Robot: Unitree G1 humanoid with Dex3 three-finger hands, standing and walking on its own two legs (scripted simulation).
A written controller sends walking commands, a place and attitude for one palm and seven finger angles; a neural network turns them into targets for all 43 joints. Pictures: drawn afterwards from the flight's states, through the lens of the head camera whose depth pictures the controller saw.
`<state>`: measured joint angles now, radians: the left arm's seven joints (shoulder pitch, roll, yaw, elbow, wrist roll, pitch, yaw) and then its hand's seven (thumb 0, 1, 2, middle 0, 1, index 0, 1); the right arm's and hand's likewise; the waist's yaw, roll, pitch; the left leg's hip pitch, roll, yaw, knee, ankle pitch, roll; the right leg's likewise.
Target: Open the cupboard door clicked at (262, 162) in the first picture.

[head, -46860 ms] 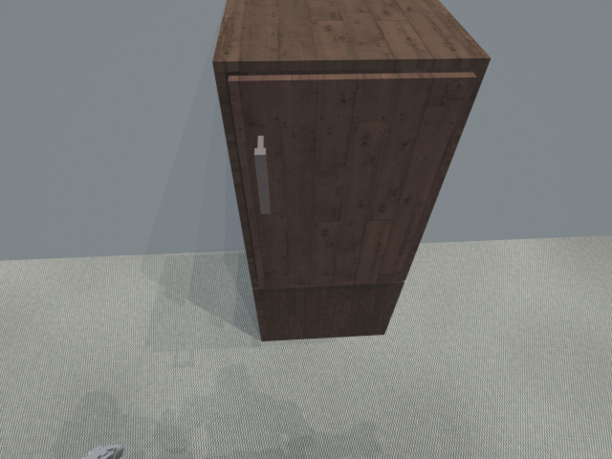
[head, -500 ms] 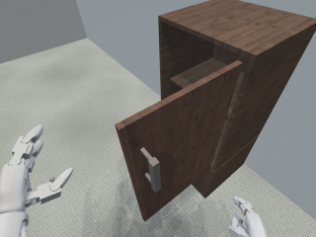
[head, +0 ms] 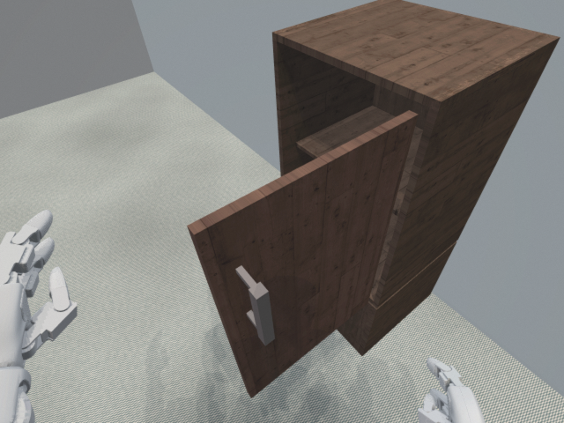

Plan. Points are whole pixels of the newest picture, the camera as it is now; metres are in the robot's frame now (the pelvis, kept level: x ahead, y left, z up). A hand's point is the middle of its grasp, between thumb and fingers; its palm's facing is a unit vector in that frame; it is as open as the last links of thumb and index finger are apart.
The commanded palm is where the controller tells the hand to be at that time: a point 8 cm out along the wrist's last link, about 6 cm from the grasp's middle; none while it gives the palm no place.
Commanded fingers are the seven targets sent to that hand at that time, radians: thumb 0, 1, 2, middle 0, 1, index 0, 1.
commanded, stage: draw the hand back to the body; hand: left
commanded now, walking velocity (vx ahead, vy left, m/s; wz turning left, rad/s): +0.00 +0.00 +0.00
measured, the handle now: (255, 306) +0.28 +0.08 +0.02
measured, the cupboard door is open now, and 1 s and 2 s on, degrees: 90 90 90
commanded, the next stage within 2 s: step back with the hand held close in 0.04 s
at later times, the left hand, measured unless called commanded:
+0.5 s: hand (46, 336) +0.16 +0.27 +0.14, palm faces +0.33 -0.80 -0.49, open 7.4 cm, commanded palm +0.10 +0.32 +0.17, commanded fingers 0.00 0.90 0.90 -0.20 -0.30 -0.20 -0.30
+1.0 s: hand out of the picture +0.05 +0.31 +0.15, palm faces +0.49 -0.76 -0.42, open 7.4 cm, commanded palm -0.01 +0.35 +0.17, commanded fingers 0.00 0.90 0.90 -0.20 -0.30 -0.20 -0.30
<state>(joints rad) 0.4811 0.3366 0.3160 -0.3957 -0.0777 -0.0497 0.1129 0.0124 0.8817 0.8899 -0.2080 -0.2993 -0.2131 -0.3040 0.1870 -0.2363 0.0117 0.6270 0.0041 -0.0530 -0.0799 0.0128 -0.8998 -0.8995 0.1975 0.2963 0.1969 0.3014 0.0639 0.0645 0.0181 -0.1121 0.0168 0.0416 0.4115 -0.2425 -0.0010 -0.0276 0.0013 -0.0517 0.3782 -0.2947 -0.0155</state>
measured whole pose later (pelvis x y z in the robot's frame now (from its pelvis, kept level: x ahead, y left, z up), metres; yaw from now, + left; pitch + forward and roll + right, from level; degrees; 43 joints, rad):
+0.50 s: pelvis -0.04 +0.02 +0.00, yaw -1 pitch +0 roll -1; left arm 0.57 0.42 0.37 -0.49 -0.07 -0.11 0.12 0.01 0.89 0.90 -0.21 -0.30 -0.22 -0.30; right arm 0.16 -0.24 -0.01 0.55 0.02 0.03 -0.09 0.01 -0.90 -0.90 0.20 0.30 0.20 0.30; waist 0.01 0.03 0.04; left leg -0.27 0.02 0.05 0.47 -0.19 0.02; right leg -0.19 0.00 -0.04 0.43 -0.24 0.00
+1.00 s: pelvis -0.13 +0.04 -0.02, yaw +3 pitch +0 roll -2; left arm 0.55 0.38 0.40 -0.55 -0.03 -0.19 0.18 0.01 0.89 0.90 -0.21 -0.30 -0.22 -0.30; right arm 0.22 -0.22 -0.01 0.63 0.00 -0.05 -0.08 0.01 -0.90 -0.90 0.20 0.30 0.20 0.30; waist 0.01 0.01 0.03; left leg -0.41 -0.01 0.02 0.66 -0.30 0.02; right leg -0.37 0.00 0.00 0.58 -0.20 0.03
